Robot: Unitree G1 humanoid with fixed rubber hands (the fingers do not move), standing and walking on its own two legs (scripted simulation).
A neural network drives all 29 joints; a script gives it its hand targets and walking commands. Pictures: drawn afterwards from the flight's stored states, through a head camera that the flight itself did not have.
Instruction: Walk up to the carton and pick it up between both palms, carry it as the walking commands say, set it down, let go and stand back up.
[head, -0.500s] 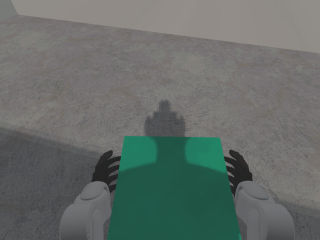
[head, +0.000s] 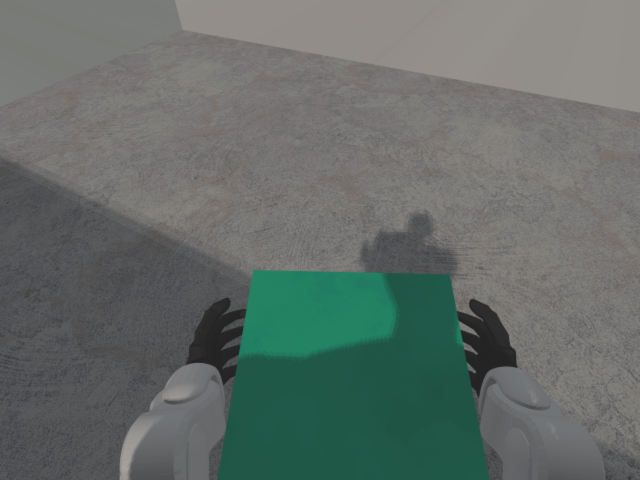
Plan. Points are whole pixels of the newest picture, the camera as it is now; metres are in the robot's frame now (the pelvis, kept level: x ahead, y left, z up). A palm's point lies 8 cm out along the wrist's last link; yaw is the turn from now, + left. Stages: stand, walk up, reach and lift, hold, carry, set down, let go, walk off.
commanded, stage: carry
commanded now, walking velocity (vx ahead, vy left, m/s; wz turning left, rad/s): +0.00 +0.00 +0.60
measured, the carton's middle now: (346, 401) +0.23 -0.01 +0.02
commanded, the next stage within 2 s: none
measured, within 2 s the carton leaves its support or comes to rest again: neither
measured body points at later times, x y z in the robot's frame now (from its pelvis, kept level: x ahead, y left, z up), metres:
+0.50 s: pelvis -0.03 +0.07 -0.01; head -0.04 +0.07 +0.44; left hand +0.20 +0.26 +0.08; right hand +0.23 -0.04 +0.08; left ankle -0.02 +0.14 -0.74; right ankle -0.03 -0.05 -0.74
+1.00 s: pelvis -0.05 +0.08 +0.00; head -0.08 +0.08 +0.45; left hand +0.18 +0.26 +0.08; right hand +0.22 -0.04 +0.09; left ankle -0.02 +0.14 -0.74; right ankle -0.03 -0.05 -0.74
